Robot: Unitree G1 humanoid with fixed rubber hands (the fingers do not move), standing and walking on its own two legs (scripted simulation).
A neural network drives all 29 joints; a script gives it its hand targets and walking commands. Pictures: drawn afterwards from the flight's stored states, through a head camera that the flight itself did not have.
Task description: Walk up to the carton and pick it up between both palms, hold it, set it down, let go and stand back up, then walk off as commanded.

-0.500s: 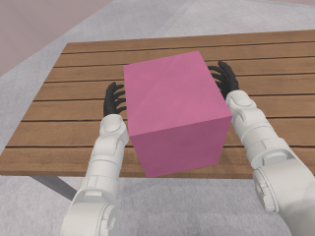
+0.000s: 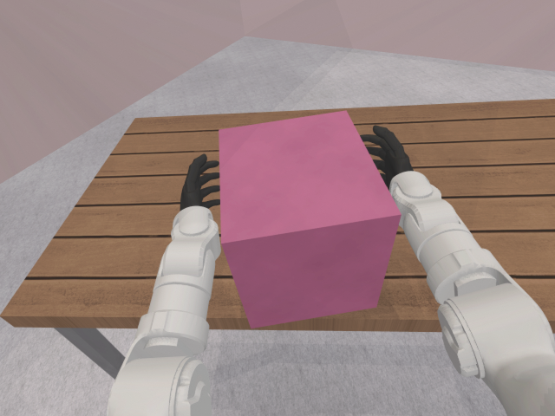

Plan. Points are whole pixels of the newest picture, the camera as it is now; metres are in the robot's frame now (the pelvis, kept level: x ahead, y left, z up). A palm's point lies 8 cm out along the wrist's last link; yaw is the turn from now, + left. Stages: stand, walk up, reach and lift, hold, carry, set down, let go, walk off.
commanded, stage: reach and lift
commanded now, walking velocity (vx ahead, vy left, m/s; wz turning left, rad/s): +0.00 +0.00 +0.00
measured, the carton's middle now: (298, 219) +0.41 +0.05 +0.08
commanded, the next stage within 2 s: hold in 1.72 s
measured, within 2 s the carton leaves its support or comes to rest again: neither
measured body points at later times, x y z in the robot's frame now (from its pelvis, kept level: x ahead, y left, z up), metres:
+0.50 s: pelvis -0.01 +0.00 +0.00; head -0.02 -0.02 +0.45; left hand +0.38 +0.21 +0.17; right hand +0.46 -0.08 +0.17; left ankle +0.02 +0.12 -0.74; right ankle +0.04 -0.08 -0.74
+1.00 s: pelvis +0.01 +0.02 +0.01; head -0.02 +0.02 +0.46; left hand +0.39 +0.21 +0.20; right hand +0.42 -0.09 +0.18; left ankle +0.02 +0.13 -0.74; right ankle +0.04 -0.08 -0.74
